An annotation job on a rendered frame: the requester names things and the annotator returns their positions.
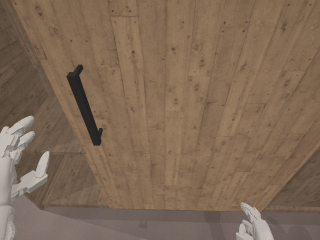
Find wardrobe door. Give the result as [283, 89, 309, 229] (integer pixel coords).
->
[11, 0, 320, 212]
[267, 146, 320, 207]

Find left robot hand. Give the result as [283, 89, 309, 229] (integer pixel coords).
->
[0, 115, 50, 206]

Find right robot hand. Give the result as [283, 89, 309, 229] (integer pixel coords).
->
[236, 202, 274, 240]

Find handle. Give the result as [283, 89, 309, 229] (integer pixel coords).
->
[66, 64, 103, 146]

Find left robot forearm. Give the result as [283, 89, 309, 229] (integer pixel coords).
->
[0, 205, 18, 240]

